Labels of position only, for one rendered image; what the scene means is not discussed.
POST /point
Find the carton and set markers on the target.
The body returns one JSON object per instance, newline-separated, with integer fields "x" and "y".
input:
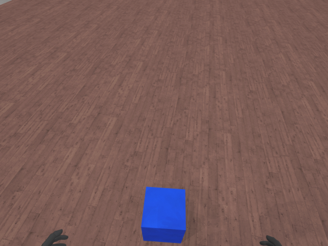
{"x": 164, "y": 215}

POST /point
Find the robot right hand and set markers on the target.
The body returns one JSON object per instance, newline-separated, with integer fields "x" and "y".
{"x": 271, "y": 241}

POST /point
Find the robot left hand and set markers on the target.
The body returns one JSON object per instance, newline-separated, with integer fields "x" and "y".
{"x": 55, "y": 236}

